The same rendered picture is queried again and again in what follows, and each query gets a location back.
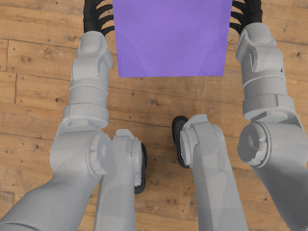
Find robot left hand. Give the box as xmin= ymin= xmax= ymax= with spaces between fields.
xmin=83 ymin=0 xmax=115 ymax=37

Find robot right upper arm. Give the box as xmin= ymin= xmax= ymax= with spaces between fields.
xmin=237 ymin=121 xmax=308 ymax=231

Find right robot forearm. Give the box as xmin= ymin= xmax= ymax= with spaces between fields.
xmin=236 ymin=22 xmax=307 ymax=136

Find robot left upper arm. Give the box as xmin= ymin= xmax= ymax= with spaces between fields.
xmin=0 ymin=130 xmax=116 ymax=231

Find left robot forearm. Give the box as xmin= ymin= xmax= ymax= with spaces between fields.
xmin=49 ymin=31 xmax=114 ymax=165

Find robot left thigh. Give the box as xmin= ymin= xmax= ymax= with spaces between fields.
xmin=93 ymin=136 xmax=142 ymax=231

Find left robot foot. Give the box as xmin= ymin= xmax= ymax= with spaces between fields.
xmin=134 ymin=143 xmax=147 ymax=194

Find carton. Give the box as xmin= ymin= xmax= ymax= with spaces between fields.
xmin=112 ymin=0 xmax=233 ymax=78

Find robot right hand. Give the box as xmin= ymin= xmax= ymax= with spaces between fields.
xmin=229 ymin=0 xmax=263 ymax=36

